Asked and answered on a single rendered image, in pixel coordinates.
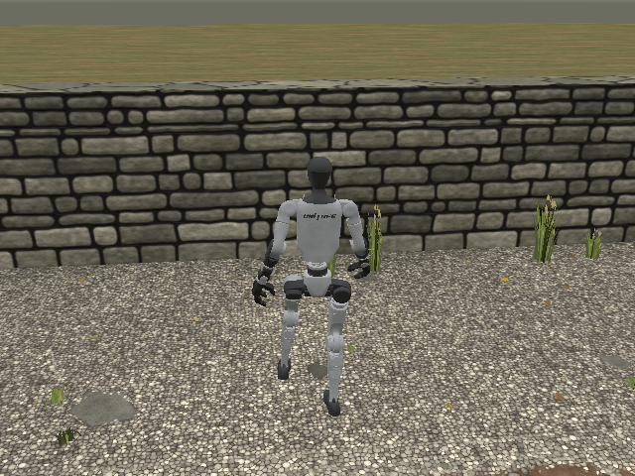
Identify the robot right hand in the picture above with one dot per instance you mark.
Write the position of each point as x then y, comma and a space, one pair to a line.
362, 274

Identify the left robot shin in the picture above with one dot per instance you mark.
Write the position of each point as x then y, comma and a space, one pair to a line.
287, 340

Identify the robot left hand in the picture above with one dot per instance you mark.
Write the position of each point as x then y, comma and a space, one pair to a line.
257, 292

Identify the right robot forearm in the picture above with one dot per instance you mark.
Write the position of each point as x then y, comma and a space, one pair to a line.
362, 256

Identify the robot right upper arm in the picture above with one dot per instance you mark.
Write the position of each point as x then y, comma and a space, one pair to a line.
350, 210

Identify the robot left upper arm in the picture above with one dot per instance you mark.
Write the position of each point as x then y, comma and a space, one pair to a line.
287, 209

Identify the right robot thigh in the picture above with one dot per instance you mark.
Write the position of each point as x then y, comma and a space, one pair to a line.
337, 309

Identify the left robot forearm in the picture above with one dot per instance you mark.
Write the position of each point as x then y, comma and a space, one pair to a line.
268, 266

